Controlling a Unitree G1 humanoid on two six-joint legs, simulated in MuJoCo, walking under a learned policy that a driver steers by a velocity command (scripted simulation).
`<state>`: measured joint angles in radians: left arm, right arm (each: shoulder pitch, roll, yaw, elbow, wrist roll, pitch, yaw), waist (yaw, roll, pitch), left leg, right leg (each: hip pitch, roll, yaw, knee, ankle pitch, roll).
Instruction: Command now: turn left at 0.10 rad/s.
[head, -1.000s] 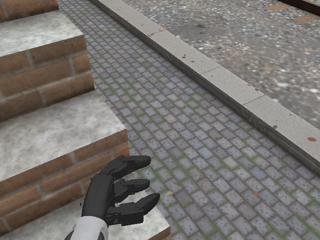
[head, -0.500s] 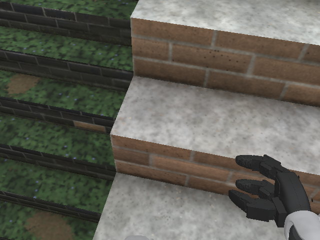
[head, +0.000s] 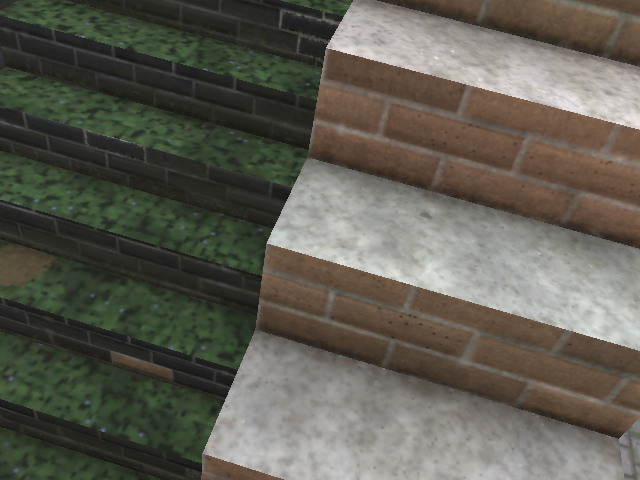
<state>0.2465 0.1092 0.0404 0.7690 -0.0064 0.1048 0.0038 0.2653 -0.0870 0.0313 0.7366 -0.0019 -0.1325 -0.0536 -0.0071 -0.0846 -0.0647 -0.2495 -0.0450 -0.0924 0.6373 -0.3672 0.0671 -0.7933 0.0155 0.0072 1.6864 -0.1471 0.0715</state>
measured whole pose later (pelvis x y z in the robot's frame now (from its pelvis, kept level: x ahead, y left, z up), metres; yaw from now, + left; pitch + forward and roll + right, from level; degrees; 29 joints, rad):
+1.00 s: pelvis -0.05 -0.06 +0.01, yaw +0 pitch -2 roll -1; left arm 0.34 0.22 0.03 0.96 0.00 0.00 0.02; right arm 0.38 -0.16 0.04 0.94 -0.01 0.00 -0.03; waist 0.00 0.02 0.00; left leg -0.25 0.03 -0.07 0.53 -0.25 -0.02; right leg -0.20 0.07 -0.03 0.45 -0.23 -0.05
